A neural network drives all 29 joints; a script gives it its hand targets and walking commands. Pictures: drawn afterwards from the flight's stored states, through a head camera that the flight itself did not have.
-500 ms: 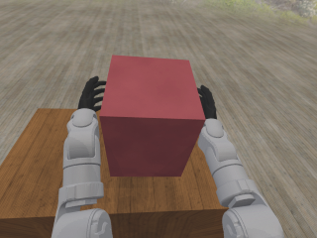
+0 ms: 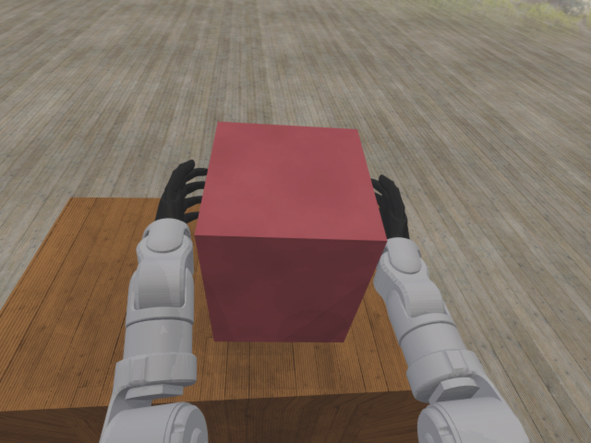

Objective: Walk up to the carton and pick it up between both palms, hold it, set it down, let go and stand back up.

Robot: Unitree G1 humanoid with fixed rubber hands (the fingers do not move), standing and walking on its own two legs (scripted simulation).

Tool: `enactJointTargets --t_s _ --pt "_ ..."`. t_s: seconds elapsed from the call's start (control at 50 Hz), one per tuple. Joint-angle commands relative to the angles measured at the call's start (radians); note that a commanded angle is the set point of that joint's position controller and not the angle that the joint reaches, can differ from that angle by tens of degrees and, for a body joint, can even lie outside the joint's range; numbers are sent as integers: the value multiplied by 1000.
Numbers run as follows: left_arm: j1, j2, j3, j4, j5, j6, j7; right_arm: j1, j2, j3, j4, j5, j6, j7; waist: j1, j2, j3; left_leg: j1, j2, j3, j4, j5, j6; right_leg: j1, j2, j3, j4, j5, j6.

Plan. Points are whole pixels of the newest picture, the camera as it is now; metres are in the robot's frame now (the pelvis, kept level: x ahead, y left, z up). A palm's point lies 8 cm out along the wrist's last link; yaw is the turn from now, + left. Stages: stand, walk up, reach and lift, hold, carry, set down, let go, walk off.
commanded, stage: set down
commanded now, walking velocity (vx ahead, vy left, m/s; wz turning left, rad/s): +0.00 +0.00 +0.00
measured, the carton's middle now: (284, 237) +0.40 -0.03 +0.10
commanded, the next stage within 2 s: none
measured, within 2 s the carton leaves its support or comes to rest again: neither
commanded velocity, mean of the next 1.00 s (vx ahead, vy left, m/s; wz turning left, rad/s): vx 0.00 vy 0.00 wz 0.00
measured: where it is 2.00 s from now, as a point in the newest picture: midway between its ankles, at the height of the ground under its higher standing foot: outside the picture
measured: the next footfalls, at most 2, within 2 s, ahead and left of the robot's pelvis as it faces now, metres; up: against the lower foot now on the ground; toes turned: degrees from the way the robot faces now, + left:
none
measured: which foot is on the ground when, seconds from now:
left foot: down 0.00-1.00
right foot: down 0.00-1.00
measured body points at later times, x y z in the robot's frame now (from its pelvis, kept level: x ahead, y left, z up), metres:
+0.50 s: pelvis -0.01 +0.00 +0.00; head -0.03 +0.03 +0.45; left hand +0.40 +0.11 +0.14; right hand +0.35 -0.18 +0.12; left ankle -0.01 +0.11 -0.75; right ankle +0.01 -0.15 -0.75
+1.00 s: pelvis +0.01 +0.00 +0.00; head +0.00 +0.02 +0.45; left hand +0.42 +0.10 +0.10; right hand +0.36 -0.19 +0.09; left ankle -0.01 +0.11 -0.75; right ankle +0.01 -0.15 -0.75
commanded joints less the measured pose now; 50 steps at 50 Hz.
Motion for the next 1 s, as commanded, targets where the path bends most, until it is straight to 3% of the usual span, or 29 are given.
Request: enactJointTargets --t_s 0.0,0.04,0.06,0.08,0.1,0.12,0.14,0.24,0.26,0.3,0.34,0.36,0.4,0.44,0.48,0.54,0.58,0.6,0.62,0.66,0.7,0.74,0.78,0.82,0.86,0.9,0.94,0.96,0.98 --pt "-637 -581 -592 -138 -186 -79 -144 -854 532 424 -456 47 -142 108 -19 91 -591 92 -44 51 30 545 -93 163 99 -68 64 331 -22" --pt "-590 -547 -601 -144 -190 -93 -137 -767 516 410 -417 40 -125 94 -46 84 -561 74 -50 53 27 530 -92 162 92 -57 67 401 -18" --pt "-592 -517 -561 -72 -166 -92 -145 -744 526 389 -365 12 -111 97 -22 61 -502 13 -51 62 1 458 -83 188 80 -49 68 380 -19" --pt "-562 -512 -550 -85 -159 -81 -151 -722 519 416 -377 22 -102 95 1 90 -502 -14 -66 69 -1 419 -70 216 73 -38 68 381 -13" --pt "-535 -522 -537 -51 -143 -76 -154 -710 513 378 -343 10 -94 97 -35 85 -418 -28 -63 66 -25 405 -70 186 71 -49 64 395 -9" --pt "-559 -504 -494 -44 -130 -74 -168 -692 518 364 -298 -1 -82 97 -22 53 -417 -45 -65 79 -31 361 -58 193 69 -49 67 371 -3" --pt "-547 -510 -499 -49 -128 -77 -174 -674 495 347 -278 -3 -84 97 -43 64 -381 -42 -70 71 -39 347 -61 184 64 -50 60 371 1" --pt "-582 -531 -489 -13 -141 -104 -193 -717 542 373 -346 3 -96 95 -22 37 -449 -65 -68 79 -51 308 -55 232 56 -35 70 398 9" --pt "-541 -532 -464 44 -121 -107 -192 -703 532 374 -345 -13 -99 95 -5 28 -419 -73 -66 76 -52 310 -57 223 62 -43 69 381 7" --pt "-595 -521 -467 45 -132 -130 -191 -735 526 347 -314 -30 -104 101 -15 43 -427 -56 -57 76 -54 293 -60 174 73 -45 53 294 -7" --pt "-595 -521 -461 48 -142 -152 -187 -717 551 363 -331 -39 -117 108 8 26 -485 -51 -50 78 -47 300 -47 191 71 -46 64 312 -12" --pt "-600 -522 -438 108 -120 -164 -184 -747 540 326 -298 -63 -120 116 8 42 -431 -65 -54 85 -74 230 -46 144 70 -48 39 217 -14" --pt "-630 -522 -432 99 -128 -179 -175 -713 555 319 -275 -73 -127 126 17 48 -447 -42 -43 86 -59 284 -48 139 74 -58 49 209 -19" --pt "-651 -563 -489 81 -163 -199 -164 -766 535 310 -291 -66 -150 133 -10 92 -496 2 -22 63 -42 360 -74 93 86 -68 50 196 -27" --pt "-632 -565 -487 116 -158 -210 -154 -761 565 321 -306 -73 -159 138 22 85 -529 -24 -30 73 -31 364 -67 97 77 -45 41 208 -35" --pt "-658 -561 -481 127 -176 -229 -151 -697 558 281 -233 -111 -146 129 -27 68 -511 -8 -29 75 -28 362 -71 84 80 -60 42 200 -29" --pt "-661 -533 -418 223 -143 -221 -166 -717 561 239 -174 -132 -129 133 -1 81 -390 -92 -44 94 -67 223 -54 96 68 -46 28 124 -27" --pt "-636 -520 -382 259 -130 -223 -178 -698 554 193 -150 -160 -123 139 -19 39 -349 -86 -38 91 -88 189 -43 89 66 -46 25 120 -19" --pt "-660 -496 -339 295 -115 -222 -186 -670 547 164 -117 -176 -115 141 -1 26 -328 -115 -40 104 -100 140 -38 93 59 -47 24 86 -16" --pt "-636 -537 -372 286 -105 -230 -183 -665 543 162 -129 -172 -134 142 -20 85 -395 -73 -35 93 -81 238 -62 95 68 -55 33 148 -23" --pt "-643 -586 -438 212 -139 -255 -172 -703 585 252 -209 -151 -169 144 -1 103 -537 -20 -33 89 -38 404 -82 131 76 -51 55 268 -27" --pt "-658 -575 -433 234 -143 -285 -161 -667 587 217 -141 -172 -171 136 -41 85 -557 -21 -36 79 -13 469 -89 119 78 -56 62 340 -22" --pt "-629 -535 -382 270 -120 -299 -167 -652 599 221 -143 -176 -173 131 -2 73 -535 -59 -37 98 -33 406 -73 150 71 -41 60 324 -23" --pt "-601 -540 -388 315 -128 -304 -171 -655 589 222 -167 -168 -181 129 -15 64 -514 -81 -41 88 -34 398 -73 161 70 -35 72 361 -20" --pt "-620 -549 -362 317 -112 -313 -180 -614 603 196 -82 -184 -172 128 -18 69 -466 -84 -37 90 -47 382 -68 156 67 -41 67 343 -14" --pt "-642 -583 -437 258 -142 -337 -167 -625 630 258 -160 -162 -194 129 -20 78 -529 -68 -38 82 -27 461 -82 168 73 -31 85 401 -17" --pt "-672 -554 -397 260 -128 -353 -167 -648 648 254 -153 -162 -200 127 10 83 -552 -105 -47 92 -29 435 -80 180 60 -19 82 396 -13" --pt "-667 -565 -438 235 -153 -366 -159 -668 669 296 -225 -145 -215 127 17 78 -650 -104 -50 96 -15 452 -74 185 59 -17 101 453 -9" --pt "-621 -575 -451 234 -153 -368 -154 -621 650 305 -206 -149 -216 125 -8 77 -618 -85 -45 80 -7 508 -81 182 69 -26 103 489 -10"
